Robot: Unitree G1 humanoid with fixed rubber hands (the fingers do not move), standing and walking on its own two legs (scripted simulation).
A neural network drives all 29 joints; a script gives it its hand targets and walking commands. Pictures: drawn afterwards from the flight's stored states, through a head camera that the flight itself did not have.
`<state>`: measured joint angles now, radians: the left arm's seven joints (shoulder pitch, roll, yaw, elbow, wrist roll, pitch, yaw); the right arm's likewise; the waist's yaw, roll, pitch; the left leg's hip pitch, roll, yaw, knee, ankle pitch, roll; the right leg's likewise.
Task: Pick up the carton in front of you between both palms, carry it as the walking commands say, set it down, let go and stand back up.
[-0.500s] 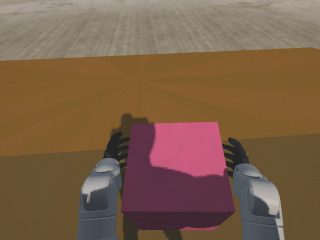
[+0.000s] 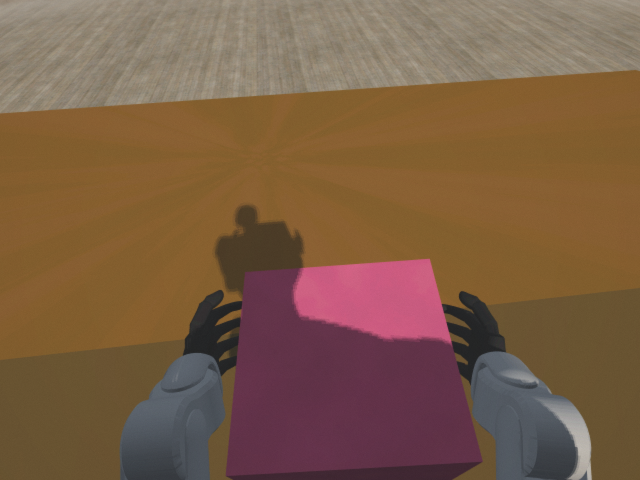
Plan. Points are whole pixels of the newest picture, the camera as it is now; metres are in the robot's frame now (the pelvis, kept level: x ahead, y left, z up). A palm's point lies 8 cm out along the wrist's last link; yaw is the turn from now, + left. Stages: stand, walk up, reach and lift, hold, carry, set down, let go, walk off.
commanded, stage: carry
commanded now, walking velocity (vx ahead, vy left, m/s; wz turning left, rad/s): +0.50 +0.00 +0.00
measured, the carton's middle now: (345, 389) +0.24 +0.01 +0.01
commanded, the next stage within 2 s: none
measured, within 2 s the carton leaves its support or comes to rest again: neither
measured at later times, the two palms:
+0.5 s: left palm (262, 191) +0.53 +0.15 +0.09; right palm (439, 174) +0.58 -0.15 +0.09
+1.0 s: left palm (271, 86) +0.96 +0.19 +0.08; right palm (394, 80) +0.96 -0.11 +0.10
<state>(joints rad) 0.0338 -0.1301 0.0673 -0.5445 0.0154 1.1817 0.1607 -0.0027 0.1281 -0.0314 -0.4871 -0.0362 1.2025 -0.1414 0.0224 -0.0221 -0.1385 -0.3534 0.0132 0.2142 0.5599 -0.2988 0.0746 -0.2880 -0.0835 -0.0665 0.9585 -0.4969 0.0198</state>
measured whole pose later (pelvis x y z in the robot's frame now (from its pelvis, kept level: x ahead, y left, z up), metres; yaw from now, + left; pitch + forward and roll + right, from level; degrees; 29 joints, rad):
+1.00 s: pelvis +0.66 +0.05 +0.00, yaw +2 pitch +5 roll -1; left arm -0.28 -0.15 0.16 -0.34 0.05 1.15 0.16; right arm -0.32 0.15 -0.18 -0.31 -0.03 1.13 -0.18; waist -0.06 -0.02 0.03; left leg -0.40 0.02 0.21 0.53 -0.23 0.09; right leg -0.53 -0.05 -0.04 1.22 -0.38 -0.05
